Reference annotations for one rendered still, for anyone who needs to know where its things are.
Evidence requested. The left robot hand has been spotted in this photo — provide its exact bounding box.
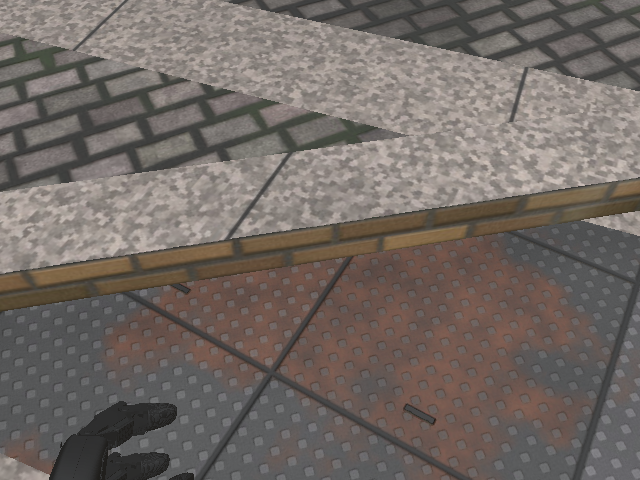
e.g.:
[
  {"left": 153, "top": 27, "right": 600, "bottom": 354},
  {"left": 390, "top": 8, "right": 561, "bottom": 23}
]
[{"left": 49, "top": 401, "right": 194, "bottom": 480}]

